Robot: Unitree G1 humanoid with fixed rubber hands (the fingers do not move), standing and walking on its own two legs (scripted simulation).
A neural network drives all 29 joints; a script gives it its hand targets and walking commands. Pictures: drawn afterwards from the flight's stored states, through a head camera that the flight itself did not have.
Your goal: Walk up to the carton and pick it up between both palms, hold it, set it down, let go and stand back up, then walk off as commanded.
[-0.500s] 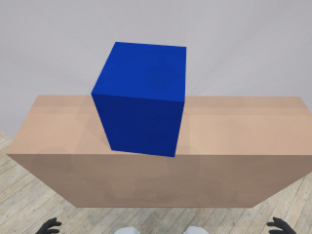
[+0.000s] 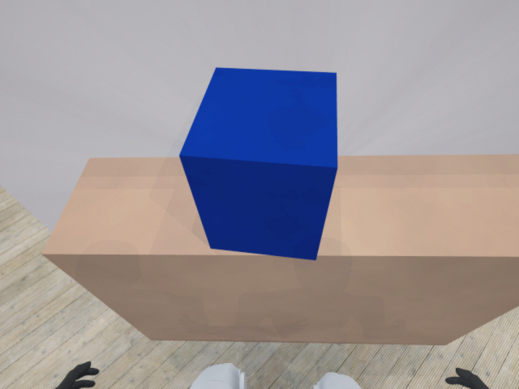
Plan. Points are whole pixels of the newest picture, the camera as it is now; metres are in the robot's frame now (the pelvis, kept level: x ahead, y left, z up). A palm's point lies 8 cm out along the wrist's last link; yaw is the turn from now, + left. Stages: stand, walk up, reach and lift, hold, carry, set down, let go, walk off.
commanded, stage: walk up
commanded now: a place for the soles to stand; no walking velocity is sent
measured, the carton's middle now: (268, 168) +0.45 +0.02 +0.07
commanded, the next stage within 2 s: reach and lift in 1.34 s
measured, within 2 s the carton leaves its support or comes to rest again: neither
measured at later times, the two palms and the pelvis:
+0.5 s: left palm out of the picture +0.09 +0.34 -0.07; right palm out of the picture +0.11 -0.30 -0.08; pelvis +0.01 +0.02 +0.00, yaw +1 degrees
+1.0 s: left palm out of the picture +0.10 +0.32 -0.07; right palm out of the picture +0.12 -0.31 -0.08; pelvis +0.01 +0.01 +0.00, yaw +1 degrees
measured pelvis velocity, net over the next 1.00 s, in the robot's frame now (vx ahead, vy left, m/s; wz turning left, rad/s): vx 0.01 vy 0.01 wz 0.01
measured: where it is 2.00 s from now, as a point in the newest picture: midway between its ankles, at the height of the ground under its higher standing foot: outside the picture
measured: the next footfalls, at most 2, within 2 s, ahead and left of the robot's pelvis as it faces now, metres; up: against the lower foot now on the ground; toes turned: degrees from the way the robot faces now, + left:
right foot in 0.48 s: +0.07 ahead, -0.13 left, +0.00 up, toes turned +3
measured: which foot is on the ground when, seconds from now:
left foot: down 0.00-1.00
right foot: down 0.00-0.08, up 0.10-0.46, down 0.48-1.00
